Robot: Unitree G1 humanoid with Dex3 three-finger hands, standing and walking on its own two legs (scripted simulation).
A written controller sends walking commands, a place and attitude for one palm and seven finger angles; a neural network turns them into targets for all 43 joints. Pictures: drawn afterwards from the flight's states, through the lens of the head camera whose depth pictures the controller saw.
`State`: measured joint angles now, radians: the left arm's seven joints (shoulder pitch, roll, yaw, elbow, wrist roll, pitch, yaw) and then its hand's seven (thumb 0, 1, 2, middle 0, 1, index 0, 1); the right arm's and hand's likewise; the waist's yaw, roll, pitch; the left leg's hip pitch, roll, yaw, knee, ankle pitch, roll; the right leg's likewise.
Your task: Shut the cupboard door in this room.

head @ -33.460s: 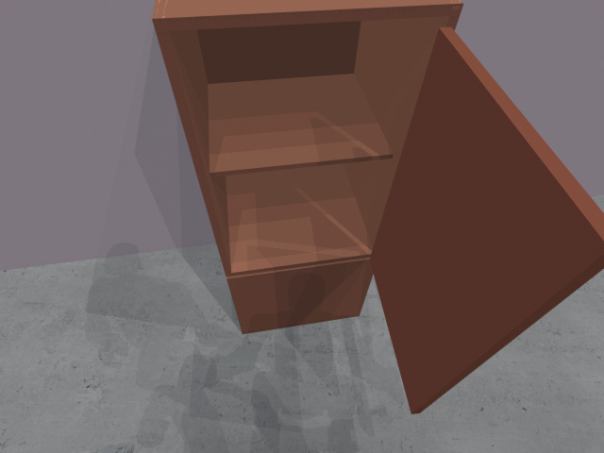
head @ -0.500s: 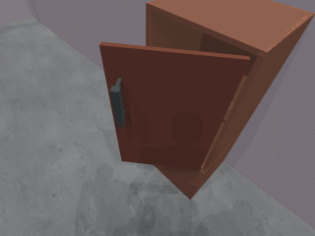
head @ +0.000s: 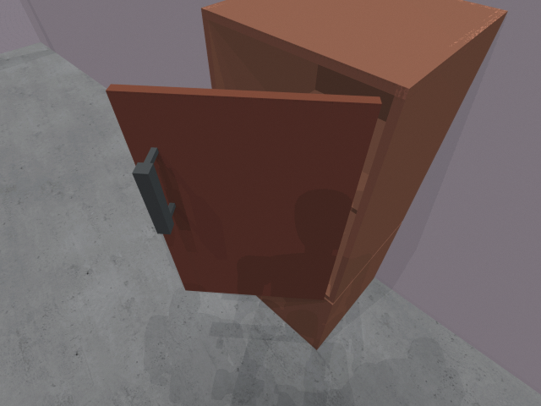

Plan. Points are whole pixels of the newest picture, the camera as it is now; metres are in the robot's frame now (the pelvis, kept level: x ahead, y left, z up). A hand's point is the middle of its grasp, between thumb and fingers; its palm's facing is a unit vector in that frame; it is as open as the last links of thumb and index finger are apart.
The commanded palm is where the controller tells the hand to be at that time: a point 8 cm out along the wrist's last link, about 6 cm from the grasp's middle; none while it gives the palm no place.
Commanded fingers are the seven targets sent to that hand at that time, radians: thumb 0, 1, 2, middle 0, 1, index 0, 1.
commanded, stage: come to a stop and stand still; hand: left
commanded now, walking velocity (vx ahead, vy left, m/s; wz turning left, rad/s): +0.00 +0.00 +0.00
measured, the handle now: (159, 192) +0.43 +0.21 +0.07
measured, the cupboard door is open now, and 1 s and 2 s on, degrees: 39 39 39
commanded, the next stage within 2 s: look again from close up in 0.68 s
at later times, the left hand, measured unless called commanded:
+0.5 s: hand out of the picture -0.02 +0.17 -0.17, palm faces +0.05 -0.99 -0.16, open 7.4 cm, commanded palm none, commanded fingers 0.00 0.90 0.90 -0.20 -0.30 -0.20 -0.30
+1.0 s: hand out of the picture +0.00 +0.22 -0.17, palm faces -0.02 -0.97 -0.23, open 7.4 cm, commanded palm none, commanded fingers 0.00 0.90 0.90 -0.20 -0.30 -0.20 -0.30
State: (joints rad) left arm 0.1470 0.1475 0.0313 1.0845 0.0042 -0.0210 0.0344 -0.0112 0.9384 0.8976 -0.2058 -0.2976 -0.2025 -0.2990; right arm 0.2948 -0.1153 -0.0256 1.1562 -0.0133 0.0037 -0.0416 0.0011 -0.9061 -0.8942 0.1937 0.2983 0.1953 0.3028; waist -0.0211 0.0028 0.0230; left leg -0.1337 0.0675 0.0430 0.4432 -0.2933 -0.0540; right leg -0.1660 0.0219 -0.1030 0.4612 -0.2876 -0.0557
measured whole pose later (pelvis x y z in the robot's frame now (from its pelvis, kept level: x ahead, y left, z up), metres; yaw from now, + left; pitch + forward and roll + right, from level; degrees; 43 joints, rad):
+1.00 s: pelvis -0.01 +0.05 +0.00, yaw -2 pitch -1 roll +0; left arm 0.27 0.14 -0.01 1.11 0.02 -0.02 0.04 0.01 0.91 0.90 -0.20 -0.30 -0.20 -0.30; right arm 0.31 -0.16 0.00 1.07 -0.01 -0.02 -0.03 0.01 -0.92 -0.89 0.19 0.30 0.20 0.30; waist -0.01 0.05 0.02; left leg -0.17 0.01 0.09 0.51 -0.32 0.02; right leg -0.21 -0.03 -0.05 0.51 -0.29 0.01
